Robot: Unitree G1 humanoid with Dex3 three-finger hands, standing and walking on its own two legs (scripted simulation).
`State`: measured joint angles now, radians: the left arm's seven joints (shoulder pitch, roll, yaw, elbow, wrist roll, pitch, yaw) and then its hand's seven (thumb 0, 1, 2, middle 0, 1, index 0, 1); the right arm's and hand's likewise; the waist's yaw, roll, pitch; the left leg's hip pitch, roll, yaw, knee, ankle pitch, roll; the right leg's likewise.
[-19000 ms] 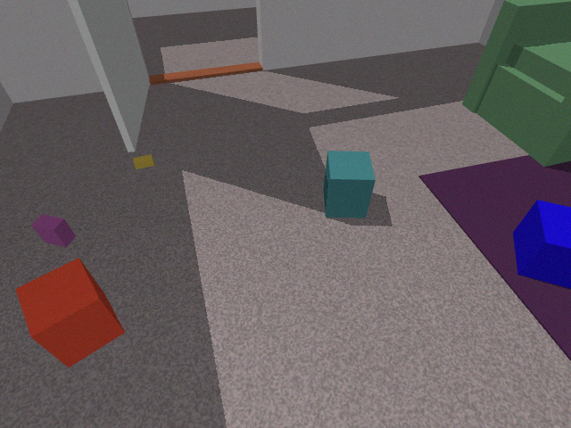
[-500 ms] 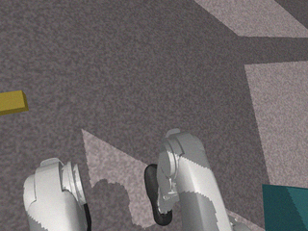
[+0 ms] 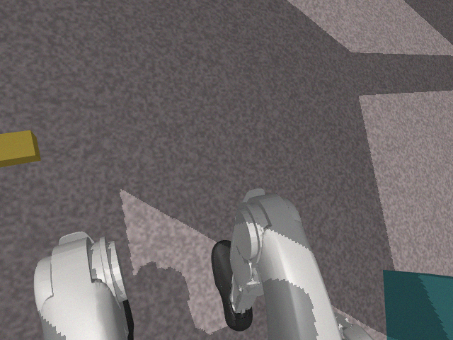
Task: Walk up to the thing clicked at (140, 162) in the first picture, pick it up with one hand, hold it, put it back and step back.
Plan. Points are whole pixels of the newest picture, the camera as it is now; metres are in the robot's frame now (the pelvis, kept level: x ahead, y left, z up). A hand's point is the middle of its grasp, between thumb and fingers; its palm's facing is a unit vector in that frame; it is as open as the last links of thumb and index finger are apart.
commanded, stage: rise first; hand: left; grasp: from above
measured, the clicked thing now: (6, 150) +0.50 +0.31 -0.29
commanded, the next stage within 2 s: approach in 0.14 s
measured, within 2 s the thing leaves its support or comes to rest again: neither
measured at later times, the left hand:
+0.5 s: hand out of the picture +0.48 +0.32 -0.17, palm faces -0.44 -0.08 -0.90, open 14.2 cm
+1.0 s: hand out of the picture +0.48 +0.33 -0.18, palm faces -0.51 -0.12 -0.85, open 14.1 cm
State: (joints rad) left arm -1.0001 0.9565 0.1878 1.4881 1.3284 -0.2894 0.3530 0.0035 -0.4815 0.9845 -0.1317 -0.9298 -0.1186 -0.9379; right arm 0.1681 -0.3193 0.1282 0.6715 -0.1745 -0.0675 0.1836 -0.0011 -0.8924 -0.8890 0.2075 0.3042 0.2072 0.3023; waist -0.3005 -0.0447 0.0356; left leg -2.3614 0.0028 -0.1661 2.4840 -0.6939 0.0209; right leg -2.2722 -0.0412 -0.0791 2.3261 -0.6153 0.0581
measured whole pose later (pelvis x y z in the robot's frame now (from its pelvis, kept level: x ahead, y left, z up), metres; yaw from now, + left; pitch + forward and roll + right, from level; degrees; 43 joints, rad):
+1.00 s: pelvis +0.00 -0.01 +0.00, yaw +0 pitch +32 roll -10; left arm -1.04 0.95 0.17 1.50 1.24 -0.19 0.27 0.00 -0.53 1.00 -0.11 -0.97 -0.10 -0.98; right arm 0.20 -0.33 0.17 0.63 -0.17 -0.07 0.17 0.00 -0.90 -0.89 0.21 0.30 0.21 0.30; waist -0.33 -0.02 0.09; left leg -2.35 0.01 -0.17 2.47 -0.69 0.00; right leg -2.29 -0.03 -0.08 2.32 -0.60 0.05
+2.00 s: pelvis +0.00 +0.00 -0.01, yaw -4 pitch +28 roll -15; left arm -1.11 1.10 0.16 1.68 1.35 -0.26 0.52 0.00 -0.56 1.04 -0.08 -0.92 -0.05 -0.95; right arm 0.15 -0.36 0.29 0.59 -0.25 -0.16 0.22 0.00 -0.89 -0.90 0.21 0.30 0.21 0.30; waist -0.41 -0.15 0.18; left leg -2.36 0.01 -0.24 2.56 -0.73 0.02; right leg -2.25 0.00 -0.13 2.35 -0.61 0.08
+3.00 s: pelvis +0.00 +0.00 -0.01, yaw -5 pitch +28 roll -16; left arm -1.12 1.13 0.12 1.72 1.32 -0.26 0.55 0.00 -0.44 0.95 -0.11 -0.98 -0.11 -0.97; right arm 0.12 -0.37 0.33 0.60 -0.25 -0.21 0.24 0.00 -0.90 -0.90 0.21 0.30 0.21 0.30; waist -0.42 -0.16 0.21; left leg -2.35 0.02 -0.26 2.56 -0.73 0.02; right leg -2.24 0.00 -0.15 2.33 -0.60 0.08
